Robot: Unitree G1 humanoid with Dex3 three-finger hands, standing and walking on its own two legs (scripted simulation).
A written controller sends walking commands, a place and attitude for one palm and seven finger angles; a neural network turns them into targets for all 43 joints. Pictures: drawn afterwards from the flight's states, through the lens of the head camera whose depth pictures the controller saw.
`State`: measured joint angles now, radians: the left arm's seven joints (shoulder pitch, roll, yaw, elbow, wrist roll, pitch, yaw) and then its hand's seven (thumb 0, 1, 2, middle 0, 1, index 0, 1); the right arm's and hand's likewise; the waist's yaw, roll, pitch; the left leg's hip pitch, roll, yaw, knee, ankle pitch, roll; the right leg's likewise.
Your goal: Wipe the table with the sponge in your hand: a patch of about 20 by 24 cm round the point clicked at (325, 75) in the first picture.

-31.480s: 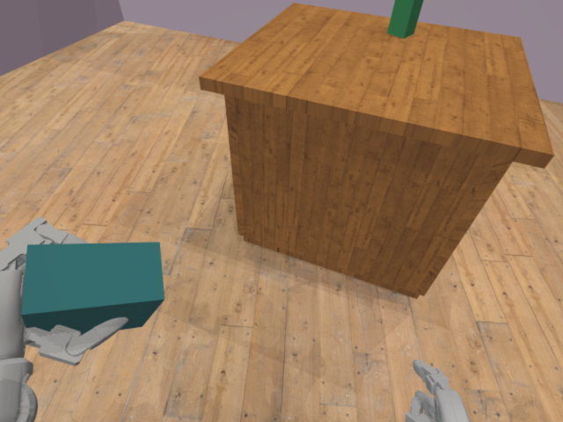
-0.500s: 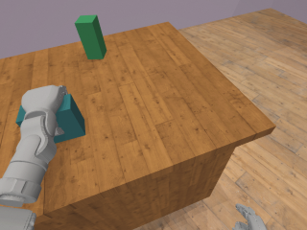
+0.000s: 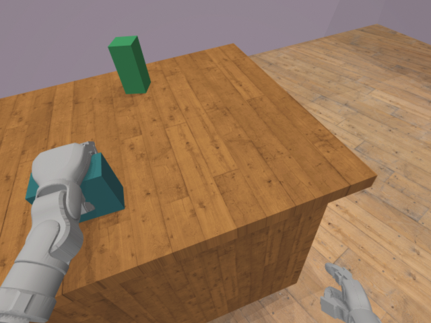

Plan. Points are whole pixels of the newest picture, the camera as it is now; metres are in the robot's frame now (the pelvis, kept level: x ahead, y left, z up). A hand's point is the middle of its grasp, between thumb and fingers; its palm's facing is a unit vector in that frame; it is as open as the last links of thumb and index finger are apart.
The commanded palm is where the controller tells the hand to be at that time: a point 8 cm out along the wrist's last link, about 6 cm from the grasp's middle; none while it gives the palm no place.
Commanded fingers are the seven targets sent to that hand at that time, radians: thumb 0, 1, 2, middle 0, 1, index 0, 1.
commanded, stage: wipe back along the middle lane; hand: left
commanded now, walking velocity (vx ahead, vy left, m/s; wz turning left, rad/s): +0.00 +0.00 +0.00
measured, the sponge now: (85, 197) +0.31 +0.31 +0.08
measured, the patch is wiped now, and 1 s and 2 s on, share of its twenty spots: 0.45 0.65 0.75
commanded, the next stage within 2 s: slide across to the third lane in 0.80 s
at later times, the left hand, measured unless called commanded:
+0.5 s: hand (78, 198) +0.28 +0.28 +0.12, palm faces +0.08 -0.05 -1.00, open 9.9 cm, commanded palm +0.23 +0.26 +0.15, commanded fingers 0.00 0.10 1.30 -1.20 -1.60 -1.20 -1.60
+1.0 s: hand (80, 218) +0.24 +0.26 +0.12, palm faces +0.15 -0.11 -0.98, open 9.9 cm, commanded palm +0.20 +0.23 +0.16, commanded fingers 0.00 0.10 1.30 -1.20 -1.60 -1.20 -1.60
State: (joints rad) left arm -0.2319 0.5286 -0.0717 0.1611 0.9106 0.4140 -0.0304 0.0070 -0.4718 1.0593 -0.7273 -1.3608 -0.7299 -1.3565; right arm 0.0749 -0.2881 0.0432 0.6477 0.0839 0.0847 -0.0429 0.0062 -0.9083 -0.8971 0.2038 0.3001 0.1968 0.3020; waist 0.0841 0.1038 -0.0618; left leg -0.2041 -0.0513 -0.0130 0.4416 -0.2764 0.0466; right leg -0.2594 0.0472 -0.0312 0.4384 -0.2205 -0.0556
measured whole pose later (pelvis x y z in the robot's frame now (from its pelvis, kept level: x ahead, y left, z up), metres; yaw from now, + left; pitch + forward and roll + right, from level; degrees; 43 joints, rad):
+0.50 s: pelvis +0.00 +0.00 +0.00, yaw -1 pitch +1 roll +0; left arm -0.06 0.49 -0.09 -0.06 0.92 0.50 -0.02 0.01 -0.46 1.06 -0.71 -1.37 -0.72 -1.36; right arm 0.06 -0.28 0.05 0.64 0.08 0.08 -0.03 0.01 -0.91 -0.90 0.20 0.30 0.20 0.30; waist 0.10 0.12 -0.06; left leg -0.18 -0.05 0.00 0.45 -0.28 0.05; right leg -0.24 0.05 -0.02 0.46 -0.23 -0.05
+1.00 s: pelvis +0.00 +0.00 +0.00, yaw -1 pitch -1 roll +0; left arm 0.11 0.43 -0.13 -0.31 0.93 0.57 0.01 0.02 -0.46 1.06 -0.70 -1.38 -0.72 -1.37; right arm 0.03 -0.27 0.06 0.61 0.08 0.09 -0.01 0.01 -0.91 -0.90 0.20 0.30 0.20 0.30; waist 0.13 0.12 -0.05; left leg -0.15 -0.05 0.00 0.46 -0.29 0.05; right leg -0.22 0.05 -0.02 0.48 -0.24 -0.05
